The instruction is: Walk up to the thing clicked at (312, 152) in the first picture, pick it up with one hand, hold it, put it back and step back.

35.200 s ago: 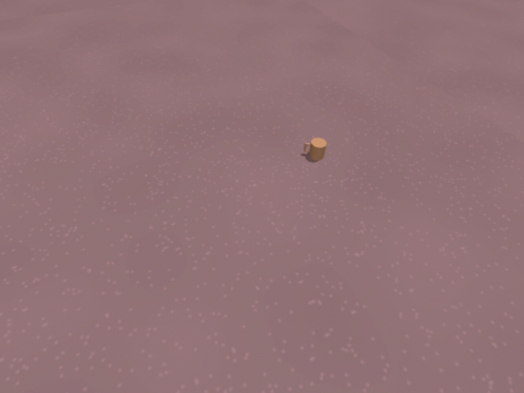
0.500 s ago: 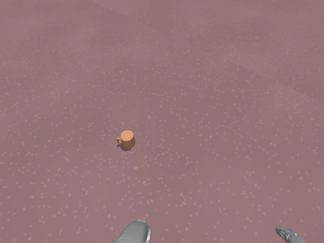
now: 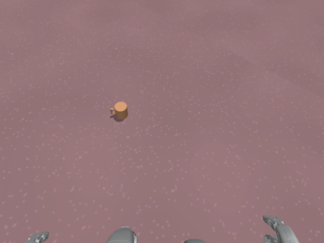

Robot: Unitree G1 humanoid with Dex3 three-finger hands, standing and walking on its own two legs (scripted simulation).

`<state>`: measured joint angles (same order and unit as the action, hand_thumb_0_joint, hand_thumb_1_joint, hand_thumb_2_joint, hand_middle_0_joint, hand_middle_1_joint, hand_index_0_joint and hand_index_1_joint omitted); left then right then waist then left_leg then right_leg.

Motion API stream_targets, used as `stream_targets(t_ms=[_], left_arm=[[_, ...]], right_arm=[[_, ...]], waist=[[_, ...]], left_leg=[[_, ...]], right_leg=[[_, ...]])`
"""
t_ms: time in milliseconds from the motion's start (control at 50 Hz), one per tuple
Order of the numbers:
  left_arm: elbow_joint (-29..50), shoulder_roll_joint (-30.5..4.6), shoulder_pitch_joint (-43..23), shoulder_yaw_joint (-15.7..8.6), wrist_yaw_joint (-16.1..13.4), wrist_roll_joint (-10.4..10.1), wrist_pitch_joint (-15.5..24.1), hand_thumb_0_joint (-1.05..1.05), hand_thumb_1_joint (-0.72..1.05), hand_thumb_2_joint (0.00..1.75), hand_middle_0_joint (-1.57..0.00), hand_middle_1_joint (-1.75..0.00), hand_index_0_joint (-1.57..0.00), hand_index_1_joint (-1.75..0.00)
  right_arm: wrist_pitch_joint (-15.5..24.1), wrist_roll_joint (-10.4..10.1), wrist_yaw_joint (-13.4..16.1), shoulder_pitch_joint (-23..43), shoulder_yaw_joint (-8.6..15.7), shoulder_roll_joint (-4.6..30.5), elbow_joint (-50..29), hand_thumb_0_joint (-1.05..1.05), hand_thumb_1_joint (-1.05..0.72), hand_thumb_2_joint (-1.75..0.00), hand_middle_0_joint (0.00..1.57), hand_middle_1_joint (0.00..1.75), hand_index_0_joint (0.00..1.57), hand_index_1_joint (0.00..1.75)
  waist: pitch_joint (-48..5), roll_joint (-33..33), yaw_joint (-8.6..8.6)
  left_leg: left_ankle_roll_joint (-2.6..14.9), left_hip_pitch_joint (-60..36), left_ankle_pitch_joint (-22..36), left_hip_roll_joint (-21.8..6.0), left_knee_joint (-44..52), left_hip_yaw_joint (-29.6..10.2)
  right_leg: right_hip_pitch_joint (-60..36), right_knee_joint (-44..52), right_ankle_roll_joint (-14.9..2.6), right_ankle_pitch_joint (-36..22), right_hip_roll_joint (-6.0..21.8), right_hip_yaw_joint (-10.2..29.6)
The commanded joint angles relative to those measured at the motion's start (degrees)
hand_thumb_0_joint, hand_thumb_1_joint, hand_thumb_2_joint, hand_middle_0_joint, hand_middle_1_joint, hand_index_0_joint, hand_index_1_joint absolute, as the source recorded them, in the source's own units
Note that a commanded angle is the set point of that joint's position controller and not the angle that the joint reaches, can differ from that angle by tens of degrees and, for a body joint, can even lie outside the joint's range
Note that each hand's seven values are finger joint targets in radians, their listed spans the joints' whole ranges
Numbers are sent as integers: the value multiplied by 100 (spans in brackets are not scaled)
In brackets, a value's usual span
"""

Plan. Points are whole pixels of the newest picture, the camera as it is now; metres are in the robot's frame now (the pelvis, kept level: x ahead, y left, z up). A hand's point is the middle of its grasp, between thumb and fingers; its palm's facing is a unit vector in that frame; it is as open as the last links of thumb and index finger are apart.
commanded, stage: step back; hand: left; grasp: from above
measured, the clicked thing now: (119, 110) +1.00 +0.29 -0.71
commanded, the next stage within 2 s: stand in 1.22 s
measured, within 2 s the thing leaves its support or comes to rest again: neither
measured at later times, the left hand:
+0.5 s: hand out of the picture -0.07 +0.28 -0.14, palm faces +0.08 -0.92 -0.38, open 7.4 cm
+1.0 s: hand out of the picture -0.04 +0.26 -0.14, palm faces +0.10 -0.94 -0.34, open 7.4 cm
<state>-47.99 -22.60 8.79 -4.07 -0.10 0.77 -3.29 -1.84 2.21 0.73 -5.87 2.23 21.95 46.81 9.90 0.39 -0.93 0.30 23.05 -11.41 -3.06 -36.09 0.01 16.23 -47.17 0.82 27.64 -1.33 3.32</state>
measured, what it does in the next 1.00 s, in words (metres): steps on the spot: right foot, then left foot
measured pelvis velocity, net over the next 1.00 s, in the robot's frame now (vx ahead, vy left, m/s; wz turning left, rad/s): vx -0.09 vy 0.00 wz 0.08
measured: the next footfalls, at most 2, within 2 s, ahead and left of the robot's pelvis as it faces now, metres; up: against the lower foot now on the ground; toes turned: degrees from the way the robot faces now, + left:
right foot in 0.04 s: -0.05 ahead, -0.13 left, +0.00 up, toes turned +3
left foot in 0.32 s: -0.05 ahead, +0.12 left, +0.00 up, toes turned +3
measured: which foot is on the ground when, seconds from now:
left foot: down 0.00-0.06, up 0.08-0.30, down 0.32-1.00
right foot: up 0.00-0.02, down 0.04-1.00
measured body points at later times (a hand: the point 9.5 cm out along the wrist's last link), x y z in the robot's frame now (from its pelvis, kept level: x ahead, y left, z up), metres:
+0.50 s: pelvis -0.12 -0.01 +0.01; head -0.11 +0.00 +0.45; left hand -0.07 +0.32 -0.11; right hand -0.04 -0.31 -0.12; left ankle -0.11 +0.11 -0.72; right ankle -0.09 -0.14 -0.71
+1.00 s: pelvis -0.09 +0.00 +0.01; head -0.07 +0.01 +0.46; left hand -0.04 +0.31 -0.12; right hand +0.03 -0.29 -0.11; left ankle -0.09 +0.12 -0.72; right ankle -0.09 -0.13 -0.72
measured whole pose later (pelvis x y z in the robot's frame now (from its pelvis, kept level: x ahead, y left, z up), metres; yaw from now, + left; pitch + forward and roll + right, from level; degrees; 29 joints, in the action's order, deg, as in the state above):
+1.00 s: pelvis -0.09 +0.00 +0.01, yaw +5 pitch -2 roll -1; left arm -60.1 -21.6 9.1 -2.6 1.0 0.7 1.3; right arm 1.4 1.4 -0.5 -8.3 1.7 18.9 59.0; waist 3.2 0.8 -1.1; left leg -0.2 12.3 -16.6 -0.3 -30.9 -1.4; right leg 10.3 -29.2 0.6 16.7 0.8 -1.0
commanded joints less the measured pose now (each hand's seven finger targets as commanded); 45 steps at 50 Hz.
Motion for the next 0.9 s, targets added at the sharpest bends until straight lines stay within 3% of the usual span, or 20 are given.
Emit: stream_targets(t_ms=[0,20,40,60,120,220,280,300,320,340,400,520,560,580,600,720,740,760,800,880], left_arm=[[8,-1107,794,-338,-109,118,253,0,90,90,-20,-30,-20,-30],[54,-1518,773,-459,-99,181,282,0,90,90,-20,-30,-20,-30],[236,-2162,402,-604,-96,172,235,0,90,90,-20,-30,-20,-30],[404,-2169,-18,-585,-146,155,280,0,90,90,-20,-30,-20,-30],[419,-1436,-578,-381,-193,195,350,0,90,90,-20,-30,-20,-30],[234,-1578,133,-447,-154,255,396,0,90,90,-20,-30,-20,-30],[184,-1471,-28,-334,-79,155,303,0,90,90,-20,-30,-20,-30],[159,-1126,158,-204,-78,143,282,0,90,90,-20,-30,-20,-30],[205,-653,87,-69,-43,31,298,0,90,90,-20,-30,-20,-30],[81,-1291,-378,-275,-98,67,307,0,90,90,-20,-30,-20,-30],[-226,-1109,-18,-236,45,-19,348,0,90,90,-20,-30,-20,-30],[-618,-1049,458,-302,25,128,507,0,90,90,-20,-30,-20,-30],[-635,-1595,561,-381,-4,172,569,0,90,90,-20,-30,-20,-30],[-499,-1696,161,-400,-1,180,612,0,90,90,-20,-30,-20,-30],[-391,-1618,-80,-390,-19,158,631,0,90,90,-20,-30,-20,-30],[-426,-1191,-336,-178,44,106,561,0,90,90,-20,-30,-20,-30],[-425,-979,-203,-85,55,87,538,0,90,90,-20,-30,-20,-30],[-441,-702,-187,-6,69,-4,507,0,90,90,-20,-30,-20,-30],[-609,-1053,-81,-117,41,-22,461,0,90,90,-20,-30,-20,-30],[-830,-976,60,-87,5,-13,605,0,90,90,-20,-30,-20,-30]], right_arm=[[-79,-144,28,-37,356,1350,-335,0,-90,-90,20,30,20,30],[-65,-153,12,-117,280,1053,-421,0,-90,-90,20,30,20,30],[-79,-165,112,143,327,989,-530,0,-90,-90,20,30,20,30],[-115,-174,137,165,434,1211,-494,0,-90,-90,20,30,20,30],[-58,-203,88,-329,385,1178,-138,0,-90,-90,20,30,20,30],[80,-44,-19,-35,354,1116,-163,0,-90,-90,20,30,20,30],[230,-47,-44,-624,407,997,327,0,-90,-90,20,30,20,30],[276,41,-14,-852,490,1151,469,0,-90,-90,20,30,20,30],[323,80,-3,-650,524,1583,388,0,-90,-90,20,30,20,30],[328,20,-36,-369,589,2084,312,0,-90,-90,20,30,20,30],[456,29,-11,95,342,1369,311,0,-90,-90,20,30,20,30],[263,-31,-90,-135,300,1104,420,0,-90,-90,20,30,20,30],[269,-72,-73,-34,263,891,396,0,-90,-90,20,30,20,30],[269,-45,-63,-173,343,1078,481,0,-90,-90,20,30,20,30],[296,-83,-79,-322,349,1133,523,0,-90,-90,20,30,20,30],[476,-63,-82,-853,342,846,832,0,-90,-90,20,30,20,30],[504,-15,-48,-786,400,982,822,0,-90,-90,20,30,20,30],[540,2,-16,-604,416,1233,758,0,-90,-90,20,30,20,30],[520,-36,-45,-160,413,1494,679,0,-90,-90,20,30,20,30],[494,-91,-48,160,263,1131,710,0,-90,-90,20,30,20,30]], waist=[[-1613,-834,-73],[-1422,269,-39],[-1144,1439,-355],[-721,1229,-211],[-813,488,236],[-929,1090,-296],[-1039,897,12],[-1206,185,74],[-1091,-1285,58],[-650,-1015,275],[-502,-506,-93],[-715,-429,-186],[-624,664,-268],[-287,578,-133],[-175,352,-41],[-994,686,237],[-1054,308,254],[-962,-542,158],[-729,-505,-9],[-1079,-809,-158]], left_leg=[[634,-552,863,-602,74,-870],[254,663,-520,141,-706,-637],[-20,690,-2353,851,-2126,-582],[-92,424,-2379,532,-3064,-1175],[-87,345,-1542,841,-3400,-924],[-126,374,-1964,372,-1087,-274],[49,-1317,-1113,569,1402,115],[169,-2190,-1200,212,1706,-749],[729,-2018,-2664,-1218,2316,-3078],[1431,-394,-3623,-1763,2580,-3580],[923,-313,-2372,-950,2091,-2006],[390,322,-2356,-396,1138,-1020],[63,671,-2231,520,-510,-472],[-9,396,-2004,371,-1167,-540],[-5,379,-1762,262,-1293,-644],[48,-1471,-475,355,1204,-134],[134,-1929,-211,54,1467,-680],[433,-1763,-730,-854,1997,-2068],[1045,-734,-1688,-1359,2089,-2362],[356,-858,853,-601,1323,-1046]], right_leg=[[-932,2351,-270,-1415,122,-94],[-1165,2474,-590,-1250,1081,1370],[242,2976,-1686,-1432,2526,2690],[1178,3180,-1973,-1373,2881,3026],[571,2154,-1314,-2465,1564,902],[-614,2248,-1204,-586,1574,1150],[81,1742,-912,-440,1307,742],[849,947,-635,-434,1119,523],[1821,98,-193,213,311,-203],[1153,-428,-136,662,432,82],[554,-210,-191,-198,440,59],[-1421,2434,-321,-733,88,-255],[-722,3475,-1040,1854,1688,2312],[23,3713,-1340,2331,2188,2683],[39,3610,-1395,1897,2141,2478],[99,2282,-739,-1223,1213,459],[504,1770,-544,-1651,964,147],[865,1182,-223,-1107,433,-238],[166,861,-213,-2,362,-225],[-844,2255,-286,-1732,485,-83]])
